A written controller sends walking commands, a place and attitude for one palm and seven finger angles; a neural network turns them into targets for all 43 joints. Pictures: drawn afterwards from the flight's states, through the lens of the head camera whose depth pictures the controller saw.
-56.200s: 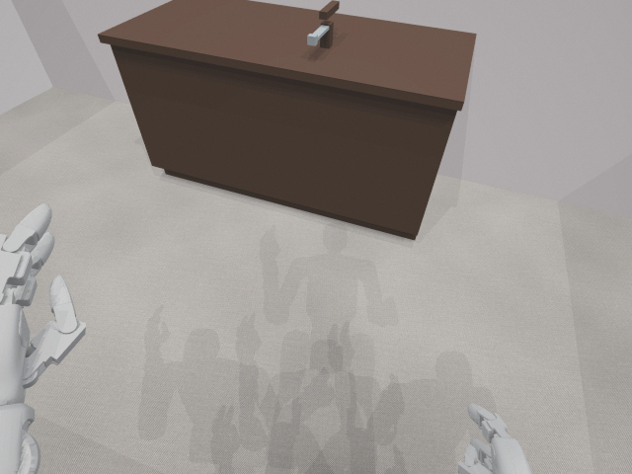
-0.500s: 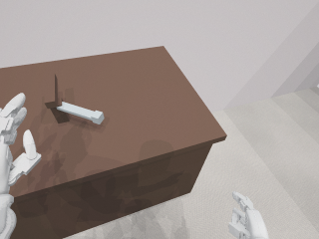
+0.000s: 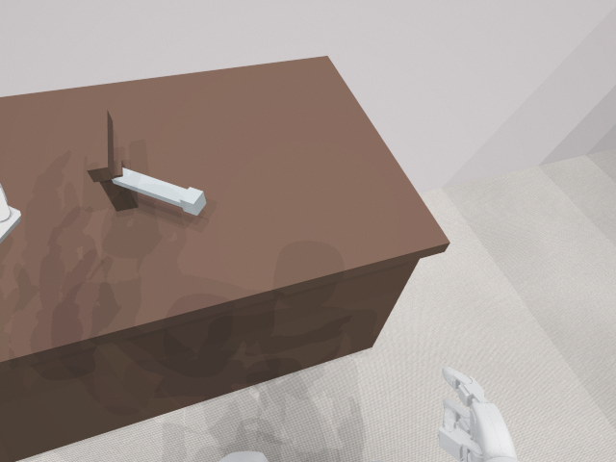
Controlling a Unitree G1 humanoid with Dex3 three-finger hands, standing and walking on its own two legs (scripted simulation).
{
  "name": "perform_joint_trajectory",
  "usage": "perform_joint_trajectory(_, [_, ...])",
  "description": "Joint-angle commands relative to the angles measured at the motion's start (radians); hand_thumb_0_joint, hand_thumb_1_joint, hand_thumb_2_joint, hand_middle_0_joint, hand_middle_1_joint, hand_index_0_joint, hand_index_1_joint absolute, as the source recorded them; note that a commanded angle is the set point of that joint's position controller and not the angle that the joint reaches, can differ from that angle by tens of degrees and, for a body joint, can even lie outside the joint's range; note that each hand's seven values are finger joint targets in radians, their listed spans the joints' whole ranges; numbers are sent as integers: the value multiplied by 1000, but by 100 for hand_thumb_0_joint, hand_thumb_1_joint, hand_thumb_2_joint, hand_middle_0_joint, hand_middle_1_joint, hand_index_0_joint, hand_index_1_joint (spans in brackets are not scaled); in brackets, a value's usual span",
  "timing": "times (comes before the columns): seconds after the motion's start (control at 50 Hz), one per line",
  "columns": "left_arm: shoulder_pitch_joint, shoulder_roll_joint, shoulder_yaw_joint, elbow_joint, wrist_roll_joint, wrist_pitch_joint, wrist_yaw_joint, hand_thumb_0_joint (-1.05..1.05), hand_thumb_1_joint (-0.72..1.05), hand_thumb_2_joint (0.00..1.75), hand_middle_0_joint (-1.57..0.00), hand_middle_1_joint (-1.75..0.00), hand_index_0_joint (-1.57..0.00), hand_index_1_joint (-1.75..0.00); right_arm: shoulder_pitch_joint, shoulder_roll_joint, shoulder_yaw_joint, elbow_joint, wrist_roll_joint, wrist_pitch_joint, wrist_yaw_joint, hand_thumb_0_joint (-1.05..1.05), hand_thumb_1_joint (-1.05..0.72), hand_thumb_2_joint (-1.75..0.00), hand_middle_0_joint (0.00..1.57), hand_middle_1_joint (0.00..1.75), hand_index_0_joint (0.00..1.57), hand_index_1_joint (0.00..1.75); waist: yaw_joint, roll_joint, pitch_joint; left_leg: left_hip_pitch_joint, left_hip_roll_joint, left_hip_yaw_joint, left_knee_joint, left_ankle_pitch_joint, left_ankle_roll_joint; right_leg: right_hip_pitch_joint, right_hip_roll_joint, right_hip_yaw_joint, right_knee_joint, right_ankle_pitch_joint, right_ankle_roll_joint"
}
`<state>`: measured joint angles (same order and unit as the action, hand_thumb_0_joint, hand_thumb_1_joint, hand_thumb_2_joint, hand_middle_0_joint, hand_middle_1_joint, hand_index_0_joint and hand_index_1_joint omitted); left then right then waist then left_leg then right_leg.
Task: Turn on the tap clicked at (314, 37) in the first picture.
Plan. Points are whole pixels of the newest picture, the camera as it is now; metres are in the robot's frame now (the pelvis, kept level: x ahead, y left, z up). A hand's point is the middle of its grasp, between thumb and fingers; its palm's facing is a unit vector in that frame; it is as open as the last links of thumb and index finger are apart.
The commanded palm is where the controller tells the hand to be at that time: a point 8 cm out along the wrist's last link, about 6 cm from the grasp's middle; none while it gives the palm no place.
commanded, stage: come to a stop and stand still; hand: left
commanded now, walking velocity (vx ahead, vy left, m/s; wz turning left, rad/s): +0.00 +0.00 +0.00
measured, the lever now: (193, 201) +0.45 +0.24 +0.02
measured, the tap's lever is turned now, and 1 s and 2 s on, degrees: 51 51 51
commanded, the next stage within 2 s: look again from close up in 0.98 s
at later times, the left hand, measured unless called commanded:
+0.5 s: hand (60, 303) +0.20 +0.24 +0.17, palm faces +0.41 -0.85 -0.33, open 7.4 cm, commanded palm +0.14 +0.27 +0.18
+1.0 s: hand (59, 280) +0.23 +0.26 +0.17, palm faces +0.38 -0.85 -0.37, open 7.4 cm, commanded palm +0.17 +0.29 +0.18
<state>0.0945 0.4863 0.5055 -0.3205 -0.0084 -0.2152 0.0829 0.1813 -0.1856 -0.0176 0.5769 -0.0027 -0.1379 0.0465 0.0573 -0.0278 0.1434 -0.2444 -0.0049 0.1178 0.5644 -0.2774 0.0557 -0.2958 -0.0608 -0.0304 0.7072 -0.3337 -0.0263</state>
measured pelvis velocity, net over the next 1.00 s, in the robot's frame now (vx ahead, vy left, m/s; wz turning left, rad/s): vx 0.00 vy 0.01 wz -0.01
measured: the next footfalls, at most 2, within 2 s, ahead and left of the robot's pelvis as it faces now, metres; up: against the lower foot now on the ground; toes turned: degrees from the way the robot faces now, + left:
none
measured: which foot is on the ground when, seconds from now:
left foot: down 0.00-1.00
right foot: down 0.00-1.00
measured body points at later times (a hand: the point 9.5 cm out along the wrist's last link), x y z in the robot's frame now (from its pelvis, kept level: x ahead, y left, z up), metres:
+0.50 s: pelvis -0.02 +0.00 +0.01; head -0.03 +0.01 +0.46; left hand +0.18 +0.29 +0.19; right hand +0.15 -0.23 -0.06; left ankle +0.02 +0.08 -0.73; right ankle +0.03 -0.12 -0.73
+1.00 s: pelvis +0.00 +0.01 +0.01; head +0.03 +0.03 +0.46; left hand +0.20 +0.30 +0.19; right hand +0.19 -0.20 -0.06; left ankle +0.02 +0.08 -0.73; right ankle +0.03 -0.12 -0.73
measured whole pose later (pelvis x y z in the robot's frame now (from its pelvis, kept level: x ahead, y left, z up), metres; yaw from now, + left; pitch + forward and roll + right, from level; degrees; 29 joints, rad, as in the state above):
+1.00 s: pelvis +0.00 +0.01 +0.01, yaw +0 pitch -2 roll -1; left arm 0.38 0.35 0.35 -0.45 -0.03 -0.19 0.09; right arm 0.18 -0.19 0.03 0.56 0.00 -0.11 -0.02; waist 0.04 -0.03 0.09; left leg -0.18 -0.02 0.10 0.44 -0.22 0.06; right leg -0.19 -0.03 -0.05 0.41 -0.18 0.02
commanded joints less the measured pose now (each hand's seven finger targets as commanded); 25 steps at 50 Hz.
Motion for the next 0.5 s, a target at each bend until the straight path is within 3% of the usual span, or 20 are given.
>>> perform_joint_trajectory(0.0, [351, 2, -53, -289, -35, -45, -20, 0, 90, 90, -20, -30, -20, -30, -16, -137, -48, -191, 34, -39, 34, 0, -90, -90, 20, 30, 20, 30, -20, 119, -317, 205, 182, -150, -79, 634, 12, 40, 25, -51, -135, 84, -2])
perform_joint_trajectory(0.02, [350, 41, -23, -292, -35, -37, -12, 0, 90, 90, -20, -30, -20, -30, -36, -144, -39, -203, 41, -27, 23, 0, -90, -90, 20, 30, 20, 30, -13, -2, -292, 51, 151, -119, -41, 464, -12, 171, 14, -32, -232, 262, -1])
perform_joint_trajectory(0.04, [337, 81, 10, -284, -44, -32, -4, 0, 90, 90, -20, -30, -20, -30, -53, -139, -29, -206, 40, -20, 4, 0, -90, -90, 20, 30, 20, 30, -21, -144, -269, -38, 95, -87, 2, 206, -33, 208, -43, 54, -296, 346, -16])
perform_joint_trajectory(0.06, [308, 125, 58, -261, -57, -30, 7, 0, 90, 90, -20, -30, -20, -30, -53, -131, -21, -198, 29, -21, -19, 0, -90, -90, 20, 30, 20, 30, -33, -212, -225, -68, 52, -72, 0, 0, -49, 160, -108, 118, -351, 337, -40])
perform_joint_trajectory(0.08, [290, 157, 101, -259, -64, -23, 23, 0, 90, 90, -20, -30, -20, -30, -36, -131, -29, -189, 40, -9, -36, 0, -90, -90, 20, 30, 20, 30, -47, -263, -218, -39, 19, -72, 17, -27, -57, 102, -149, 163, -359, 292, -71])
perform_joint_trajectory(0.1, [279, 110, 75, -232, -71, -23, 21, 0, 90, 90, -20, -30, -20, -30, -46, -122, -28, -188, 38, -5, -53, 0, -90, -90, 20, 30, 20, 30, -49, -280, -209, -4, 10, -82, 10, -33, -55, 47, -159, 170, -378, 209, -80])
perform_joint_trajectory(0.16, [214, 102, 56, -263, -58, -41, 24, 0, 90, 90, -20, -30, -20, -30, -74, -120, -9, -175, 22, -11, -90, 0, -90, -90, 20, 30, 20, 30, -41, 19, -174, 68, 44, -103, -127, -33, -36, -33, -95, 151, -389, -38, -45])
perform_joint_trajectory(0.18, [156, 124, 56, -316, -45, -49, 26, 0, 90, 90, -20, -30, -20, -30, -93, -126, -7, -179, 16, -15, -96, 0, -90, -90, 20, 30, 20, 30, -37, 124, -172, 74, 72, -125, -188, -26, -29, -17, -60, 121, -354, -30, -32])
perform_joint_trajectory(0.2, [143, 83, 20, -303, -38, -58, 24, 0, 90, 90, -20, -30, -20, -30, -84, -127, -4, -174, 13, -22, -97, 0, -90, -90, 20, 30, 20, 30, -32, 162, -189, 44, 97, -149, -228, -62, -18, 31, -29, 83, -324, -20, -20])
perform_joint_trajectory(0.24, [103, 53, -26, -290, -20, -62, 25, 0, 90, 90, -20, -30, -20, -30, -77, -134, -2, -175, 16, -41, -95, 0, -90, -90, 20, 30, 20, 30, -23, 160, -191, -17, 111, -149, -262, -153, -5, 105, -4, 51, -311, 7, -5])
perform_joint_trajectory(0.3, [77, 13, -86, -270, -6, -60, 27, 0, 90, 90, -20, -30, -20, -30, -70, -141, -3, -170, 12, -62, -94, 0, -90, -90, 20, 30, 20, 30, -26, 63, -174, -10, 88, -130, -250, -219, -9, 76, -10, 79, -379, -63, -4])
perform_joint_trajectory(0.34, [91, 5, -101, -245, -3, -57, 29, 0, 90, 90, -20, -30, -20, -30, -63, -144, -6, -161, 10, -67, -91, 0, -90, -90, 20, 30, 20, 30, -26, 30, -160, 3, 71, -116, -221, -207, -15, 39, -19, 107, -425, -109, -10])
perform_joint_trajectory(0.38, [104, 27, -85, -237, 0, -56, 32, 0, 90, 90, -20, -30, -20, -30, -68, -146, -7, -153, 7, -66, -89, 0, -90, -90, 20, 30, 20, 30, -28, 56, -156, 28, 65, -115, -217, -171, -20, 11, -24, 118, -439, -118, -17])
perform_joint_trajectory(0.4, [122, 7, -97, -221, -2, -56, 32, 0, 90, 90, -20, -30, -20, -30, -65, -139, -2, -153, 5, -62, -89, 0, -90, -90, 20, 30, 20, 30, -27, 55, -164, 23, 69, -119, -224, -165, -19, 24, -23, 108, -434, -102, -16])
perform_joint_trajectory(0.46, [141, 24, -77, -221, -5, -57, 30, 0, 90, 90, -20, -30, -20, -30, -64, -141, -2, -160, 6, -56, -87, 0, -90, -90, 20, 30, 20, 30, -25, 42, -158, -1, 72, -127, -240, -174, -22, 38, -11, 103, -439, -97, -10])
perform_joint_trajectory(0.48, [148, 50, -52, -227, -5, -58, 29, 0, 90, 90, -20, -30, -20, -30, -71, -142, -1, -158, 5, -53, -87, 0, -90, -90, 20, 30, 20, 30, -25, 77, -158, 3, 79, -137, -267, -164, -26, 42, -1, 87, -422, -73, -7])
